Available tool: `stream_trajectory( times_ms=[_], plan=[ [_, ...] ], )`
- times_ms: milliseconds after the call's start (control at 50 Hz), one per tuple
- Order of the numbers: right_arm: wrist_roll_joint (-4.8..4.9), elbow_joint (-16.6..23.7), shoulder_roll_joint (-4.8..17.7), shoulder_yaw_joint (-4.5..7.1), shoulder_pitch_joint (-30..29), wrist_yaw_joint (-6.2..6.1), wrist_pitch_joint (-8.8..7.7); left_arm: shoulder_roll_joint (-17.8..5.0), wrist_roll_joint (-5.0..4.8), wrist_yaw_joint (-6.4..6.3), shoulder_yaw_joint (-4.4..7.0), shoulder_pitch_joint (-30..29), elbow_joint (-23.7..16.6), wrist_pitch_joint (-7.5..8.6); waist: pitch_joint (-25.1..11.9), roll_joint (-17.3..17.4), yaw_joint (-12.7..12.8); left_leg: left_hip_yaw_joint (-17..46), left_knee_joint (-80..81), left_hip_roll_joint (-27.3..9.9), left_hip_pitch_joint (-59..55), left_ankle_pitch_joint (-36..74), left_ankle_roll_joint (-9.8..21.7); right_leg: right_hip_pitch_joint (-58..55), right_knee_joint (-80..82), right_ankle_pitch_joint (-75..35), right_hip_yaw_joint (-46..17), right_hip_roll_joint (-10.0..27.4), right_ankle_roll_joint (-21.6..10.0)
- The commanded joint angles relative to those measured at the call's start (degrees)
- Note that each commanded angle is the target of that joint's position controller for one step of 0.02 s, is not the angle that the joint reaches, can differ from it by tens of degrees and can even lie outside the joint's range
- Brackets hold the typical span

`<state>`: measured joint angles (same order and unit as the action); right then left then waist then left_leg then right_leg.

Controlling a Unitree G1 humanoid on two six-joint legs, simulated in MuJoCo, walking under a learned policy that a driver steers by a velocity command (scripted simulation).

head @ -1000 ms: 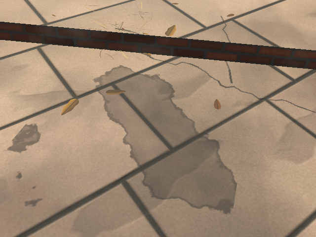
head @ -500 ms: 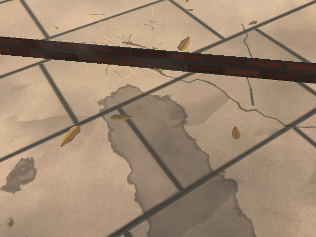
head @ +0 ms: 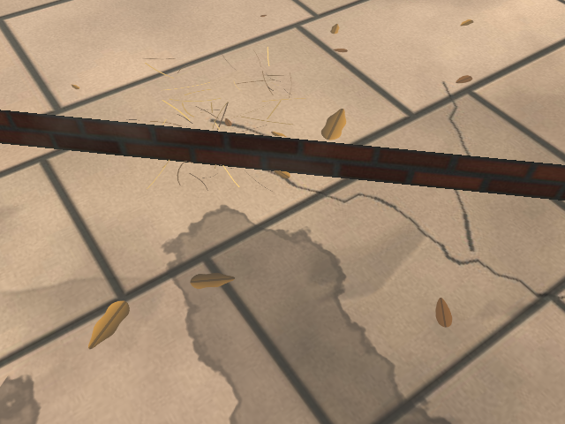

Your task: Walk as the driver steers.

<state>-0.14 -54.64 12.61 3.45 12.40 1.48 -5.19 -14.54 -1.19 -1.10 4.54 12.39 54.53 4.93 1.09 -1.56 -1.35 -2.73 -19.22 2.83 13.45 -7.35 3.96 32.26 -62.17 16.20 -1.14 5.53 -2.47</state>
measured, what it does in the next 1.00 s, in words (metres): walks ahead: right foot, then left foot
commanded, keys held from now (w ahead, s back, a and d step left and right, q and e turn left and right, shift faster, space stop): w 1.00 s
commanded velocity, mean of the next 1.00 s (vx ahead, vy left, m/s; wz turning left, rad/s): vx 0.50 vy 0.00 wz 0.00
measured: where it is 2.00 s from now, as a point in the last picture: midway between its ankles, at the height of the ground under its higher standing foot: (299, 240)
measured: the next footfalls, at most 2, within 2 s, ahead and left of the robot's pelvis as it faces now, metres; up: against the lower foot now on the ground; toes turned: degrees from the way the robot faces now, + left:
right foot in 0.34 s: +0.36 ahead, -0.16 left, +0.00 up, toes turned -2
left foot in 0.90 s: +0.68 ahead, +0.07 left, +0.00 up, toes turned +3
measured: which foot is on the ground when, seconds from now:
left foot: down 0.00-0.34, up 0.36-0.88, down 0.90-1.00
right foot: up 0.00-0.32, down 0.34-0.90, up 0.92-1.00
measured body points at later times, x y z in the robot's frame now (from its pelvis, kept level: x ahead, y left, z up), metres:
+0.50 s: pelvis +0.27 -0.08 +0.00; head +0.30 -0.09 +0.44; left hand +0.37 +0.19 -0.13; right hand +0.32 -0.34 -0.15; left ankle +0.22 +0.08 -0.66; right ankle +0.32 -0.16 -0.75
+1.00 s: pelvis +0.56 -0.02 -0.02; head +0.59 -0.01 +0.43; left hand +0.54 +0.24 -0.17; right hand +0.71 -0.27 -0.13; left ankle +0.64 +0.07 -0.75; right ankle +0.39 -0.15 -0.66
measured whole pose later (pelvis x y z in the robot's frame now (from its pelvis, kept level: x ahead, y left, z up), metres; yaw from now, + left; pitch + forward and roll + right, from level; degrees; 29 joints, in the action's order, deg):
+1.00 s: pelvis +0.56 -0.02 -0.02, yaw +0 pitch +1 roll -1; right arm -2.4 -52.6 13.4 3.3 4.7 1.2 -4.7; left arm -14.1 0.8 0.0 3.7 19.6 59.5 4.3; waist 3.5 -0.9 2.3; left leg -3.4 -30.2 0.5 23.4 -7.9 3.0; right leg 13.6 -62.3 24.5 -0.9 -0.3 -3.5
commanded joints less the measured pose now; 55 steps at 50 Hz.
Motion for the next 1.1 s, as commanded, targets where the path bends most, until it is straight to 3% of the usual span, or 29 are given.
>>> stream_trajectory(
  times_ms=[20,60,140,220,260,300,320,340,360,380,400,420,440,460,500,540,600,680,800,840,880,900,920,940,960,980,1000,1040,1100],
  plan=[
    [-0.02,1.7,7.5,1.41,0.6,-0.71,-1.03,-2.3,0.5,-0.42,0.96,0.5,-2.7,-0.43,-1.1,5.3,1.4,13.6,12.3,-16.0,-4.5,7.4,10.1,6.5,6.5,-7.0,-1.9,3.1,0.9],
    [0.11,1.0,8.3,1.49,2.1,-1.33,-0.8,-2.1,0.83,-0.07,0.84,-3.8,-4.0,-0.38,-0.1,5.0,0.7,11.2,12.9,-15.1,-4.8,8.6,9.2,7.2,13.7,-13.7,-1.6,2.7,1.4],
    [0.74,-0.9,8.9,1.52,6.0,-1.72,-0.6,-1.4,0.39,0.94,0.14,-11.7,-5.8,-0.27,1.7,5.4,-1.4,7.3,13.4,-13.3,-5.0,7.3,7.5,3.5,25.4,-22.2,0.4,0.3,1.7],
    [1.13,-3.2,9.6,1.81,10.1,-1.94,0.13,-2.0,-0.08,2.06,-0.39,-18.1,-8.0,-0.06,3.8,4.8,-3.1,7.7,11.1,-16.3,-12.3,7.2,7.4,5.2,30.6,-19.9,0.2,-0.4,1.0],
    [1.27,-3.8,10.3,2.2,10.5,-2.2,0.64,-3.0,-0.2,2.64,-0.37,-19.1,-8.8,0.36,3.8,5.3,-2.6,8.3,8.7,-18.0,-15.7,9.8,6.7,4.6,32.4,-15.8,0.2,-0.8,-0.2],
    [1.35,-3.7,11.1,2.54,9.3,-2.35,1.13,-4.8,-0.22,2.85,0.3,-15.4,-8.1,0.73,1.4,6.5,0.2,7.7,3.7,-18.0,-16.6,20.2,5.4,-3.0,34.1,-12.0,1.9,-2.7,-1.8],
    [1.47,-3.4,10.7,2.39,8.1,-2.36,1.36,-6.5,0.02,2.7,1.29,-9.2,-6.2,0.8,-2.4,6.4,3.6,5.8,-3.3,-15.9,-15.6,29.3,4.3,-12.1,35.3,-11.9,3.6,-4.6,-3.0],
    [1.08,-2.7,8.9,1.71,7.7,-2.34,1.49,-9.6,0.35,2.29,2.76,1.5,-2.9,0.82,-9.2,4.6,7.6,3.4,-15.7,-12.6,-9.1,29.1,2.5,-27.8,33.7,-13.4,1.8,-3.0,-5.1],
    [0.18,-1.4,4.6,0.26,11.6,-2.01,0.88,-15.2,1.34,1.85,4.06,10.8,-1.3,0.64,-18.7,-5.9,8.0,-0.2,-37.8,-5.6,11.5,8.5,-1.4,-51.0,33.7,-11.8,-18.6,11.4,-12.3],
    [0.48,-1.9,2.1,-0.73,13.6,-1.57,-0.49,-13.9,0.77,2.22,3.29,13.0,-0.4,0.36,-23.6,-13.9,7.4,5.7,-49.9,0.6,24.1,-26.5,-2.5,-57.7,42.6,-3.4,-38.3,17.6,-16.8],
    [2.03,-1.2,7.7,0.82,8.6,-1.29,-1.44,-9.9,0.34,2.21,2.01,9.4,-1.0,0.49,-16.9,-9.2,7.6,9.3,-55.7,-3.1,30.2,-25.0,-1.3,-52.4,44.3,2.1,-34.2,15.4,-14.1],
    [2.65,0.1,9.1,1.16,4.3,-1.34,-1.91,-7.8,0.29,2.15,1.29,3.8,-2.3,0.63,-10.1,-6.4,6.3,7.5,-54.9,-6.2,31.7,-19.1,-0.5,-43.8,45.8,0.1,-26.5,13.6,-11.9],
    [2.23,0.3,8.9,1.45,2.1,-1.78,-1.78,-6.1,0.81,2.29,0.65,-0.6,-3.1,0.72,-6.1,-2.7,4.5,6.2,-51.9,-8.6,29.1,-13.9,-0.5,-35.3,47.9,-4.0,-20.7,11.4,-10.8],
    [1.63,0.3,8.0,1.8,2.0,-2.15,-1.19,-4.6,1.38,2.48,0.19,-2.8,-3.3,0.94,-3.6,-2.6,2.6,6.3,-48.6,-10.3,25.8,-10.6,-0.7,-28.9,49.9,-7.5,-16.6,9.3,-10.0],
    [1.44,-0.1,5.3,1.73,3.9,-2.3,0.12,-3.7,1.62,2.64,-0.17,-2.6,-2.5,1.2,-3.0,-3.7,0.6,6.2,-45.1,-11.4,21.0,-8.0,-1.0,-23.7,52.8,-10.3,-12.6,7.7,-9.9],
    [1.16,0.7,5.1,1.91,1.9,-2.46,0.75,-5.6,1.49,2.07,0.17,-0.4,-1.3,1.4,-1.4,-2.8,0.4,5.7,-41.0,-11.6,23.0,-4.3,-1.9,-22.7,54.5,-13.8,-10.0,7.4,-10.5],
    [0.5,2.9,5.2,2.04,-4.2,-2.31,0.84,-6.7,1.38,1.01,0.24,2.8,0.0,1.17,0.4,-1.6,1.5,5.6,-31.4,-11.4,27.2,4.5,-3.2,-24.5,55.4,-18.2,-7.2,6.9,-10.1],
    [0.8,5.0,3.9,1.29,-11.8,-1.37,0.59,-6.9,0.89,0.53,0.01,6.2,1.4,0.95,2.1,-1.8,3.6,3.6,-19.3,-9.3,24.6,13.8,-3.2,-25.1,56.1,-18.2,-3.0,4.9,-8.4],
    [1.42,8.7,4.3,0.34,-20.5,0.49,-0.06,-7.9,0.29,0.13,0.57,11.8,4.6,-0.47,4.8,-1.3,5.7,3.2,-11.1,-7.8,27.3,8.9,-1.7,-36.5,51.7,-21.5,-3.3,9.1,-8.3],
    [1.56,8.9,5.5,0.57,-19.2,0.98,-0.42,-8.7,0.25,-0.08,0.99,11.2,4.7,-1.0,3.4,-2.3,4.0,2.3,-9.4,-6.6,23.4,4.7,-0.3,-38.7,48.5,-28.5,-3.2,10.1,-7.3],
    [1.3,6.4,8.6,2.14,-9.6,0.79,-0.65,-9.4,0.12,-0.1,1.17,8.7,4.1,-1.52,-2.6,-3.5,-1.6,-0.8,-7.9,-2.9,8.0,3.6,2.0,-37.5,37.7,-46.3,-1.0,7.9,-5.6],
    [-4.4,1.9,7.9,1.64,3.2,0.06,-0.24,-6.9,4.68,0.23,0.23,11.5,4.3,-0.63,-7.1,-3.2,-3.8,-2.5,-7.7,-2.1,-6.3,0.8,3.3,-32.9,25.2,-43.0,3.4,2.9,-3.7],
    [-6.06,0.4,14.0,3.32,12.1,-0.67,-0.41,-1.7,2.34,0.9,-1.04,17.4,3.2,0.0,-15.9,7.6,-4.2,17.7,-9.8,-17.6,-29.0,1.0,9.1,-12.2,5.3,-24.3,5.9,-2.0,-0.9],
    [-4.33,-0.5,17.0,4.18,15.7,-0.79,0.52,-2.2,1.81,0.96,-0.81,18.7,3.7,0.36,-23.3,16.1,-5.1,39.1,-1.1,-27.5,-35.0,3.4,13.8,-1.9,-9.7,16.4,2.5,-10.7,-0.4],
    [-2.26,0.2,15.1,3.62,10.1,-0.8,1.0,-6.5,2.3,0.91,0.58,11.2,2.5,0.28,-16.5,9.1,-4.1,34.0,0.1,-23.5,-28.8,-0.5,11.5,2.6,-13.6,12.6,-4.0,-7.1,-1.9],
    [-1.68,1.3,11.6,2.6,3.8,-0.89,0.91,-5.7,1.96,1.2,0.32,7.3,1.1,0.64,-8.8,6.8,-2.2,26.6,1.7,-21.9,-20.0,0.1,10.0,3.6,-11.4,6.8,-3.2,-4.1,-2.5],
    [-1.63,1.5,8.5,1.71,0.8,-0.95,0.67,-4.6,2.16,1.4,0.03,5.4,0.9,0.6,-5.1,5.1,-0.8,21.9,3.8,-19.5,-13.8,3.2,8.6,1.9,-7.8,3.0,-2.8,-2.1,-2.7],
    [-1.03,0.6,5.9,0.72,-0.5,-1.01,0.36,-3.2,3.7,1.77,-0.27,7.7,1.6,-0.95,-3.1,6.5,2.4,15.9,6.8,-16.5,-5.8,6.3,7.1,-4.4,-3.1,1.5,-1.9,-0.5,-1.7],
    [-0.73,-1.1,7.3,0.81,2.6,-0.98,-0.49,-2.0,3.89,2.41,-0.76,5.8,0.5,-2.25,-1.6,6.5,3.2,12.7,9.9,-15.6,-3.5,6.7,8.4,-4.4,1.5,-0.3,-0.1,0.1,-0.2]
  ],
)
